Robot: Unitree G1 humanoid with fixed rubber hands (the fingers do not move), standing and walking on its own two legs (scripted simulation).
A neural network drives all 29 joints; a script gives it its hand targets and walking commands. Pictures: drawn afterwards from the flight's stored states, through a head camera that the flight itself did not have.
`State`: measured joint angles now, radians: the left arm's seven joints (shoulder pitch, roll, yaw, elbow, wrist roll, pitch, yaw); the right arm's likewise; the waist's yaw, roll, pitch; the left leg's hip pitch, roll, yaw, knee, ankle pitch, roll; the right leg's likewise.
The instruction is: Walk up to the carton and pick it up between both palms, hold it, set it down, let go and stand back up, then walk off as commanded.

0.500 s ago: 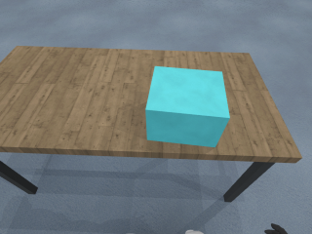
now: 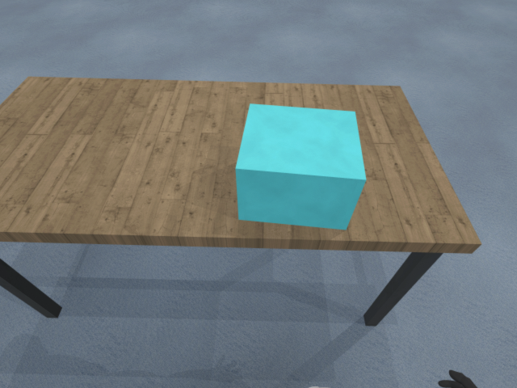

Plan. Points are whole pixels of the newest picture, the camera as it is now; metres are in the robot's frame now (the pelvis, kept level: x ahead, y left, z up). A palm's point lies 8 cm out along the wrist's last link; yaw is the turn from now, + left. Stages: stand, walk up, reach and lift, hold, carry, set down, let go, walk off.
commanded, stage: walk up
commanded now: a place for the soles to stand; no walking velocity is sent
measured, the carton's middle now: (297, 165) +0.58 -0.06 -0.02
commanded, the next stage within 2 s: none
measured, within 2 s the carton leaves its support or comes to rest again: neither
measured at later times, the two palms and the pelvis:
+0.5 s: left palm out of the picture +0.09 +0.30 -0.09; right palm out of the picture +0.12 -0.35 -0.09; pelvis +0.01 -0.03 +0.00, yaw -1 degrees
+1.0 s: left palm out of the picture +0.09 +0.29 -0.09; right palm out of the picture +0.11 -0.35 -0.09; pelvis +0.00 -0.03 +0.00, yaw -1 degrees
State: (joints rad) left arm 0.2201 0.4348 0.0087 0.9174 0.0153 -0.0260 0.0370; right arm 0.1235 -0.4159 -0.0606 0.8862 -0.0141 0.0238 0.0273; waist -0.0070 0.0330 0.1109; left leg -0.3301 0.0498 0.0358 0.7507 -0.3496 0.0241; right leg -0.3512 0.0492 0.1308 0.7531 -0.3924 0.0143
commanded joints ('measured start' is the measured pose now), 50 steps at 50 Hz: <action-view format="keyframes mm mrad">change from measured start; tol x16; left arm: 1 17 199 65 -68 -5 -13 -1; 50 -42 192 44 -56 8 -52 -9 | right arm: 1 -57 -259 -70 -67 -17 -50 -21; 50 -80 -185 -35 -52 -13 -33 -10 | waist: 1 -22 108 -8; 9 28 172 -126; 12 9 -206 -57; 22 -38 -142 -191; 26 10 113 -133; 50 -21 -49 -118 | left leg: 1 95 308 -395 -485 -235 174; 5 152 287 -270 -354 49 187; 14 -149 -10 -133 140 -286 -3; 19 -45 -57 -74 -91 -178 4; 23 277 135 -167 -340 218 64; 30 100 55 -25 -121 48 40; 44 127 63 -93 -250 -232 64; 50 148 54 -86 -219 -25 48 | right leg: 1 -223 -18 -6 210 -117 -29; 10 119 5 -118 -148 136 -57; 13 27 -269 574 -433 87 -200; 21 163 -176 224 -171 717 -145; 26 -4 -24 -31 -78 87 -43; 32 12 -200 385 -292 378 -169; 44 -145 -101 216 -322 36 -93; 50 -46 -130 211 -267 283 -92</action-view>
